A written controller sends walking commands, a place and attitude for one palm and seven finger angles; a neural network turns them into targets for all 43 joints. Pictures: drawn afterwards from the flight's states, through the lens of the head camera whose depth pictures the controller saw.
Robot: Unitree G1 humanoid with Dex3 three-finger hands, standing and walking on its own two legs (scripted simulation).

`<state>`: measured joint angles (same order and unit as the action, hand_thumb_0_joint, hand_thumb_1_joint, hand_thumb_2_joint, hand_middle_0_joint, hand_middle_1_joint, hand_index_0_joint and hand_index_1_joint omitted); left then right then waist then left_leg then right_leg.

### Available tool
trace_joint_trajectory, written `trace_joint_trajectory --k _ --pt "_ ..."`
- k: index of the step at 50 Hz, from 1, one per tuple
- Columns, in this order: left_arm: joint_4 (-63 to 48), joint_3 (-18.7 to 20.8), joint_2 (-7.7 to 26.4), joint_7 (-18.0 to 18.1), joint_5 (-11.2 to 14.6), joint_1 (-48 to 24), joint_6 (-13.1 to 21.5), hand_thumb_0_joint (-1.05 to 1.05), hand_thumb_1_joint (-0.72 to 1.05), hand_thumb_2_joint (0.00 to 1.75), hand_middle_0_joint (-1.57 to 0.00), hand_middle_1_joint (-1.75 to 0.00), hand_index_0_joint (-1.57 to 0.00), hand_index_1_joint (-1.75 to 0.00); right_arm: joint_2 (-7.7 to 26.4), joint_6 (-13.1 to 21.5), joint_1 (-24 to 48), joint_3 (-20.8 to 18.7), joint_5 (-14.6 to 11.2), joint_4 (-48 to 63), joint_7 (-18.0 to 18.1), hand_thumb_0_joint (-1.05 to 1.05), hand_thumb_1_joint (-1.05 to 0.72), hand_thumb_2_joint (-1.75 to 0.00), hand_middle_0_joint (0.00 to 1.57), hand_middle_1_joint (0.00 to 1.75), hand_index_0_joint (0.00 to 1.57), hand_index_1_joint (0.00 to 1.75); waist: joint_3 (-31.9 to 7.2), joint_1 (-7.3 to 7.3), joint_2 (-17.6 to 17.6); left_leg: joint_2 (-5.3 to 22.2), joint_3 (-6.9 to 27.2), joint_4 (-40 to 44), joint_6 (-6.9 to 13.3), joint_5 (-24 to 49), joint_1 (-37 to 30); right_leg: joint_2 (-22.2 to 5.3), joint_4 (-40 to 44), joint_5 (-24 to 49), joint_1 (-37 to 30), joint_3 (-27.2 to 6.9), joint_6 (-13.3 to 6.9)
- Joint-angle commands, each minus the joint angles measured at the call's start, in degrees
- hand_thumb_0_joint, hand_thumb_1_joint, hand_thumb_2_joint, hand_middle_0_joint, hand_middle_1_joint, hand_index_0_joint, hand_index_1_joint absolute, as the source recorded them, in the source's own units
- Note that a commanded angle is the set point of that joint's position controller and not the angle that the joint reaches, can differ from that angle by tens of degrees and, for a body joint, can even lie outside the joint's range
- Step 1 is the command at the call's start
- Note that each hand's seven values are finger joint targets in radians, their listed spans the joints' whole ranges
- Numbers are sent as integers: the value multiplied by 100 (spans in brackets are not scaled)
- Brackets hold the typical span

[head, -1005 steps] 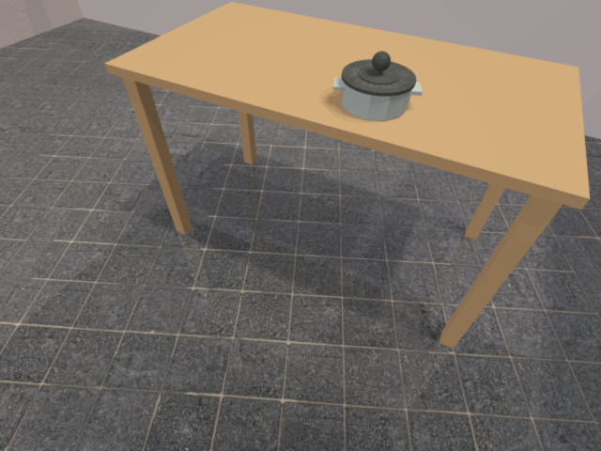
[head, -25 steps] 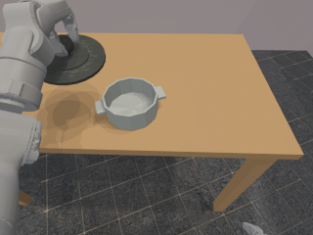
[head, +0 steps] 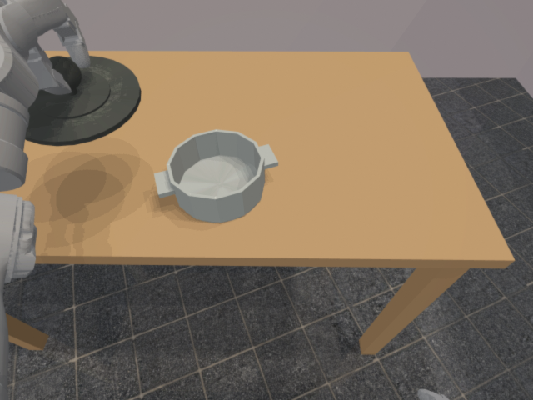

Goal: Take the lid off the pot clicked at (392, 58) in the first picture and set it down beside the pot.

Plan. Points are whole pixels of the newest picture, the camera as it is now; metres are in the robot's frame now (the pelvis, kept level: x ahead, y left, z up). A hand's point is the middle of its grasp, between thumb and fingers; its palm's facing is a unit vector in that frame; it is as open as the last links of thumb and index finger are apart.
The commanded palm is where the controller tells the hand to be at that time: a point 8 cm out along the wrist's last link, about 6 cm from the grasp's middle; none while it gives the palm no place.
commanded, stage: move the lid sideways beside the pot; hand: left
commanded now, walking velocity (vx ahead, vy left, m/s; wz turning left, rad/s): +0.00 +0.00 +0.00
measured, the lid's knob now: (62, 73) +0.50 +0.27 +0.24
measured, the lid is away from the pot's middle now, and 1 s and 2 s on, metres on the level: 0.19 0.22 0.23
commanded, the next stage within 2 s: lower the lid onto the table in 0.44 s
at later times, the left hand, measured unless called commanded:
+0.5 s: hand (8, 72) +0.46 +0.31 +0.26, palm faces -0.24 -0.07 -0.97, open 7.4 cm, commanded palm +0.47 +0.31 +0.33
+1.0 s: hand (35, 91) +0.47 +0.30 +0.23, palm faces -0.29 -0.12 -0.95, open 7.4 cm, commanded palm +0.48 +0.31 +0.30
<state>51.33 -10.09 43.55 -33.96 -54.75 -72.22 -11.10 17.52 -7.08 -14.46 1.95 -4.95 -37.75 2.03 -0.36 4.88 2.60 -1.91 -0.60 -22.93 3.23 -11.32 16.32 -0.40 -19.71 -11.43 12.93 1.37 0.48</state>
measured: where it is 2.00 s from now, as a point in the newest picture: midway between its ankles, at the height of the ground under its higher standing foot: outside the picture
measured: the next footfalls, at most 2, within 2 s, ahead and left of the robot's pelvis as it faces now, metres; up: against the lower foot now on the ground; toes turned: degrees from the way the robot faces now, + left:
none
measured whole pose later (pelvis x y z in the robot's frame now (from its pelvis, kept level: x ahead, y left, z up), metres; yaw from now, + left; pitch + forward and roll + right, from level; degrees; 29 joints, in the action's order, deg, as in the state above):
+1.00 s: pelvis +0.00 +0.00 +0.00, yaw +0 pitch +6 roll -1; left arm 56.6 -7.9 46.8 -33.6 -55.8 -70.7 -8.4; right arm 17.3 -6.7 -15.9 2.1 -5.3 -38.2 2.4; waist 0.2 6.0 2.0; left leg -1.6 -0.5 -24.7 3.4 -12.4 18.0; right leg -0.1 -19.8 -11.6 13.8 1.4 0.7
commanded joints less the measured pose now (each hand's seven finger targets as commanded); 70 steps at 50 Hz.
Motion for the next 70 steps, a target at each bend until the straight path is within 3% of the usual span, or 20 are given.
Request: trace_joint_trajectory --k 1,4,10,13,19,20,21,23,28,30,34,38,43,46,49,54,58,61,67,70 --pt "-1284 475 1689 346 -174 -3679 29 0 70 86 -95 -110 -89 -106 902 157 15 -330 -24 574 73 0 -90 -90 20 30 20 30 -2447 49 286 17 261 -62 159 2179 -1651 261 21 1744 -296 80 -297" --pt "-1311 858 2197 395 -278 -3583 142 0 70 86 -95 -110 -89 -106 899 159 5 -305 13 628 100 0 -90 -90 20 30 20 30 -2720 -23 407 -8 258 -139 200 2416 -1707 261 -35 1917 -494 46 -317" --pt "-1173 438 1763 316 -123 -3542 190 0 70 86 -95 -110 -89 -106 946 95 -65 -336 -66 554 112 0 -90 -90 20 30 20 30 -2400 92 479 59 244 -129 192 2336 -1727 255 78 1764 -218 111 -292" --pt "-1402 951 2475 396 -296 -3643 270 0 70 86 -95 -110 -89 -106 930 139 -137 -314 -16 574 136 0 -90 -90 20 30 20 30 -2824 0 570 35 270 -209 216 2620 -1893 277 -15 1907 -420 56 -293" --pt "-723 581 2101 290 -173 -3320 316 0 70 86 -95 -110 -89 -106 944 70 -185 -297 -80 440 167 0 -90 -90 20 30 20 30 -2181 109 269 42 147 -118 247 1919 -1435 272 93 1726 -278 113 -252" --pt "-997 407 1897 282 -93 -3449 323 0 70 86 -95 -110 -89 -106 984 77 -175 -320 -95 455 153 0 -90 -90 20 30 20 30 -2318 137 510 60 176 -145 229 2191 -1608 252 108 1818 -252 105 -268" --pt "-1584 717 2316 342 -181 -3794 349 0 70 86 -95 -110 -89 -106 964 94 -200 -338 -54 473 142 0 -90 -90 20 30 20 30 -2740 65 679 68 251 -172 210 2530 -1877 276 37 1915 -397 69 -263" --pt "-1600 779 2347 364 -230 -3747 368 0 70 86 -95 -110 -89 -106 936 134 -230 -334 -29 475 162 0 -90 -90 20 30 20 30 -2903 74 751 71 298 -269 227 2938 -2104 304 6 2006 -323 73 -263" --pt "-417 660 2197 279 -164 -3268 271 0 70 86 -95 -110 -89 -106 958 108 -284 -302 -103 340 161 0 -90 -90 20 30 20 30 -2096 139 341 38 173 -168 239 2070 -1451 293 52 1835 -245 132 -240" --pt "-461 432 1964 242 -89 -3289 197 0 70 86 -95 -110 -89 -106 1007 112 -294 -321 -120 347 122 0 -90 -90 20 30 20 30 -2131 174 494 43 183 -185 218 2259 -1495 280 70 1918 -197 137 -252" --pt "-1622 671 2154 348 -242 -3862 162 0 70 86 -95 -110 -89 -106 946 223 -276 -376 -14 458 100 0 -90 -90 20 30 20 30 -3043 105 1118 58 418 -372 175 3353 -2368 359 -38 1980 -105 109 -281" --pt "-732 811 2150 343 -192 -2962 161 0 70 86 -95 -110 -89 -106 946 217 -357 -344 -64 430 86 0 -90 -90 20 30 20 30 -2427 90 280 71 341 -296 196 2756 -1782 349 -30 1878 -118 164 -239" --pt "-756 531 1875 342 -179 -3284 131 0 70 86 -95 -110 -89 -106 965 151 -309 -362 -63 438 81 0 -90 -90 20 30 20 30 -2331 160 314 52 294 -224 199 2265 -1641 338 -10 1660 -47 174 -246" --pt "-955 788 2319 428 -239 -3464 258 0 70 86 -95 -110 -89 -106 984 165 -364 -341 -45 441 108 0 -90 -90 20 30 20 30 -2570 125 391 49 276 -190 188 2182 -1634 329 -38 1709 -282 120 -256" --pt "-1083 823 2321 459 -237 -3645 349 0 70 86 -95 -110 -89 -106 963 204 -349 -349 -13 458 147 0 -90 -90 20 30 20 30 -2768 118 698 37 322 -230 204 2405 -1837 329 -45 1769 -270 116 -275" --pt "-572 905 2389 470 -193 -3182 460 0 70 86 -95 -110 -89 -106 980 193 -399 -346 -25 425 147 0 -90 -90 20 30 20 30 -2397 94 452 10 236 -193 224 1946 -1427 310 -22 1737 -329 105 -261" --pt "-570 564 1980 469 -169 -3236 472 0 70 86 -95 -110 -89 -106 975 162 -433 -367 -56 378 137 0 -90 -90 20 30 20 30 -2291 199 596 58 253 -230 203 2067 -1544 324 -18 1690 -60 134 -250" --pt "-759 747 2151 500 -149 -3198 491 0 70 86 -95 -110 -89 -106 1006 173 -520 -392 -35 357 129 0 -90 -90 20 30 20 30 -2464 180 621 70 317 -290 200 2319 -1695 353 -38 1729 -89 127 -257" --pt "-570 563 1833 492 -79 -3135 556 0 70 86 -95 -110 -89 -106 1002 211 -574 -416 -11 246 184 0 -90 -90 20 30 20 30 -2443 278 542 47 280 -343 251 2175 -1745 382 0 1675 96 137 -234" --pt "-632 787 2170 541 -49 -3046 637 0 70 86 -95 -110 -89 -106 1038 221 -553 -398 -24 271 188 0 -90 -90 20 30 20 30 -2519 230 620 39 283 -340 229 2274 -1656 355 -35 1810 -64 113 -264"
